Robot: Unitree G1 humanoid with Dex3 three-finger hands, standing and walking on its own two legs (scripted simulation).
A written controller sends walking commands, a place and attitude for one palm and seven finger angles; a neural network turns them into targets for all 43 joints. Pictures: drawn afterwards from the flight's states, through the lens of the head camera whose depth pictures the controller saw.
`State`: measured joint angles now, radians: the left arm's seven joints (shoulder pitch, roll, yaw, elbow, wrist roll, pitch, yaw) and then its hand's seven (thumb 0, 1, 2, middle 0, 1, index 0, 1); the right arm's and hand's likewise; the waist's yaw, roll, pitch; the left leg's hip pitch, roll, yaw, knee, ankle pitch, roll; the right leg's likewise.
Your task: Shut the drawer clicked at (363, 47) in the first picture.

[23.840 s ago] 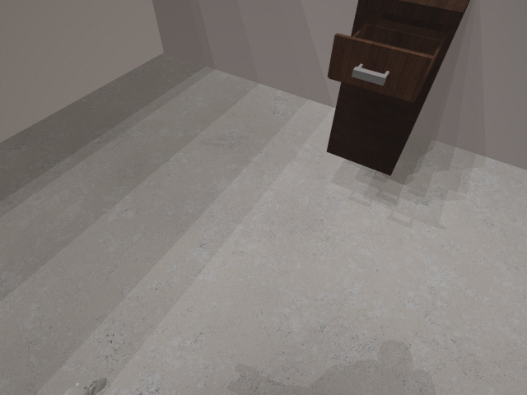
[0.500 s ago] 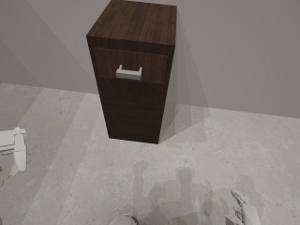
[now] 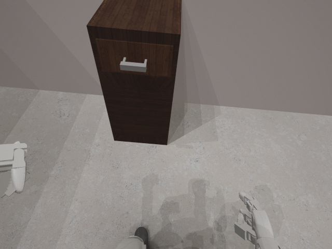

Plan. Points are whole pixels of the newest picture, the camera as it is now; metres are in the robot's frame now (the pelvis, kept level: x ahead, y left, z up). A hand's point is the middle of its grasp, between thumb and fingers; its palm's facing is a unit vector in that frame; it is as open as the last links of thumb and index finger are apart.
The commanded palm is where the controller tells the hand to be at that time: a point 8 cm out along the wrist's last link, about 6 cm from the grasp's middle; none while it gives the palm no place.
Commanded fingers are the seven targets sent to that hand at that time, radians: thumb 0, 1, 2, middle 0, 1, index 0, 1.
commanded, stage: stop stepping back and stand still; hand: left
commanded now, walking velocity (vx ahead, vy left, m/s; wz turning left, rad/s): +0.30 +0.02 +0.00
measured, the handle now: (134, 63) +0.85 +0.18 -0.06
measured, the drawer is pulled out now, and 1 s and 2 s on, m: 0.00 0.00 0.00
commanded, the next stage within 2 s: let the arm hang, fingers relaxed in 0.86 s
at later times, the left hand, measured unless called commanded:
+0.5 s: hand (1, 212) +0.15 +0.24 +0.17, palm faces +0.34 -0.82 -0.46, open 3.2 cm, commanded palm +0.10 +0.29 +0.19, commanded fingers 0.00 0.90 0.90 -1.40 -1.60 -1.40 -1.60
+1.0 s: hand (21, 196) +0.18 +0.25 +0.14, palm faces +0.28 -0.83 -0.47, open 3.2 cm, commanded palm none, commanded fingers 0.00 0.90 0.90 -1.28 -1.47 -1.28 -1.47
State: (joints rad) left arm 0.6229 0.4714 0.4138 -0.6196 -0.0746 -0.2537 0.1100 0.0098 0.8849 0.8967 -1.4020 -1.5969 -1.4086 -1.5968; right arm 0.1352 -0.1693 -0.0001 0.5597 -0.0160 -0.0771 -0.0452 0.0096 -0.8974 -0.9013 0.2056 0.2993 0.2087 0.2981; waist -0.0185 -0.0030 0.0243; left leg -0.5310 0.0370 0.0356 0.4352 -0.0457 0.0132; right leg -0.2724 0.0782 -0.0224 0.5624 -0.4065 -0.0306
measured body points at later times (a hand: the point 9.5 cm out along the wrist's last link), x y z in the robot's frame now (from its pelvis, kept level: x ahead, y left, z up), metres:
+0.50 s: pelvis -0.03 +0.01 +0.01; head -0.03 +0.02 +0.46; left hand +0.12 +0.29 +0.20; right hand +0.11 -0.22 -0.08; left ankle +0.02 +0.12 -0.72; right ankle -0.03 -0.09 -0.73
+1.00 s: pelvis -0.01 +0.01 +0.01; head +0.00 +0.01 +0.46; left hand +0.16 +0.29 +0.16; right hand +0.17 -0.22 -0.07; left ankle +0.02 +0.12 -0.73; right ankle -0.03 -0.09 -0.73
